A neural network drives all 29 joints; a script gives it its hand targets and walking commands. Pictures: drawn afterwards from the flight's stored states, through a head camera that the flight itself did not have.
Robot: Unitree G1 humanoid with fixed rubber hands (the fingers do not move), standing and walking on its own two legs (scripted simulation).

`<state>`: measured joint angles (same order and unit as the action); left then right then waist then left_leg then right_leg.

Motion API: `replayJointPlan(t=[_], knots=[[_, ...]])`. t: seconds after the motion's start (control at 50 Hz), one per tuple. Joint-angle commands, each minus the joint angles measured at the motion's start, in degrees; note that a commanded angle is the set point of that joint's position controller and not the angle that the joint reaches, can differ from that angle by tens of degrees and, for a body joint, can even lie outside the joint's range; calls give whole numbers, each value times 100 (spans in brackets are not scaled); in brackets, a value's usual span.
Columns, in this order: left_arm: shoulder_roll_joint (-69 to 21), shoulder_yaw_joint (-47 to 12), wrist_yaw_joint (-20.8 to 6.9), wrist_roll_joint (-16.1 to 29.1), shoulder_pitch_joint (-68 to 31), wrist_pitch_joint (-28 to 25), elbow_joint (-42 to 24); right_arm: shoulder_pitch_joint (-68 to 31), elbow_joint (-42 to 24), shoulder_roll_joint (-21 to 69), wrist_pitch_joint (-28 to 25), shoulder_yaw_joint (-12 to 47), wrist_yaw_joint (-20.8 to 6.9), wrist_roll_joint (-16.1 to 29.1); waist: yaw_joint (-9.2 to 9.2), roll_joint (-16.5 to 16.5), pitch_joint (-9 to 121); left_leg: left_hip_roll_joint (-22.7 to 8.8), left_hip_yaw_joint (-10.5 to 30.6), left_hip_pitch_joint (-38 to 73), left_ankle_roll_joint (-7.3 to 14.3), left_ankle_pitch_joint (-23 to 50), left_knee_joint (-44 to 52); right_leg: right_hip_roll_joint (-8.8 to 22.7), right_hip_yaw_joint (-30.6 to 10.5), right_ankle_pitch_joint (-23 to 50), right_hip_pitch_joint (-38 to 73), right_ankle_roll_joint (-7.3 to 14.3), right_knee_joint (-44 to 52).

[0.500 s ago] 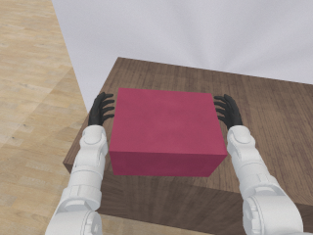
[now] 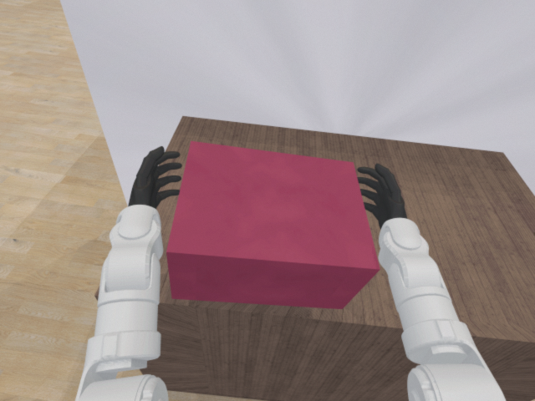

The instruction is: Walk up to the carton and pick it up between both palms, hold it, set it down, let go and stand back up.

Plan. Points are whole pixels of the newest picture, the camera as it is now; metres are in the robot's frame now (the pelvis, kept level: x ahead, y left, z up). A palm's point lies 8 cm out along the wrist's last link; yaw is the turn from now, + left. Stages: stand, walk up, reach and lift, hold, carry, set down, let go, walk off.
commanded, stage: reach and lift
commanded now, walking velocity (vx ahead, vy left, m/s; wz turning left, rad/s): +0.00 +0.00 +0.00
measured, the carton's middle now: (267, 226) +0.36 -0.01 +0.07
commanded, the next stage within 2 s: hold in 1.16 s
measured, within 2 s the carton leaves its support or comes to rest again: neither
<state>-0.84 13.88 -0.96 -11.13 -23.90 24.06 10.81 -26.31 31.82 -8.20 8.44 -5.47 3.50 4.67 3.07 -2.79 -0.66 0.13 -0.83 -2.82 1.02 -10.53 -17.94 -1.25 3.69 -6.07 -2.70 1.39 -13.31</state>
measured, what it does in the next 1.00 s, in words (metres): stands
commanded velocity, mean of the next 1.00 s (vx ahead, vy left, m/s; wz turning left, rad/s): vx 0.00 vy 0.00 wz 0.00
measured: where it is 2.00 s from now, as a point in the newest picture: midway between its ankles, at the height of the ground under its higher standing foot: outside the picture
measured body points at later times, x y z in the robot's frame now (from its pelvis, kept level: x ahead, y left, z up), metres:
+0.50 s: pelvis -0.01 +0.00 +0.00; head -0.04 +0.02 +0.45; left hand +0.37 +0.17 +0.15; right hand +0.35 -0.20 +0.13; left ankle +0.00 +0.10 -0.75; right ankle +0.02 -0.10 -0.75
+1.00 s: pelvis +0.00 +0.00 +0.00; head -0.04 +0.02 +0.45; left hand +0.36 +0.18 +0.16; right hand +0.36 -0.19 +0.14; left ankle +0.00 +0.10 -0.75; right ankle +0.02 -0.10 -0.75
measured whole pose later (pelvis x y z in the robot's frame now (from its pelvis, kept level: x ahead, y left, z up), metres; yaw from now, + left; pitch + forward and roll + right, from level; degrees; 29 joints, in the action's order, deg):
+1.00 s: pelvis +0.00 +0.00 +0.00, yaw +1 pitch -7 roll -1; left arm 0.6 15.9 -3.2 -11.6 -27.0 32.7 5.4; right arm -28.5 26.9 -7.1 15.2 -5.5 5.0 7.0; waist 3.6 -2.9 -1.2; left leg 0.1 -0.2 -1.2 0.8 -10.7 -18.5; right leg -1.3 4.3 -6.5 -0.8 1.5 -13.8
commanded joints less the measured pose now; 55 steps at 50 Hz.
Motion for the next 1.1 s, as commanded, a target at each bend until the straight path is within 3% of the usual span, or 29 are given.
replayJointPlan(t=[0.0,0.4,0.76,1.08], knots=[[-2561,-2415,-752,321,-2708,117,-310,-3874,-1854,2901,-449,1817,-671,160,36,247,1766,127,-33,23,-255,1144,266,-58,-32,995,846,-102,-71],[-2580,-2211,-796,361,-3183,323,2,-4439,-1685,3051,-389,1632,-693,116,-32,188,1938,84,-85,41,-129,691,348,-39,37,589,676,-140,-8],[-2411,-2397,-907,507,-3071,644,-648,-4249,-2137,2992,7,1983,-507,515,89,268,1974,141,-6,203,-244,1396,139,-85,18,1309,1038,-186,-140],[-2378,-2395,-957,529,-3084,974,-963,-4288,-2341,2931,379,2057,-489,721,68,290,1781,142,7,189,-249,1306,204,-118,4,1121,1012,-180,-113]])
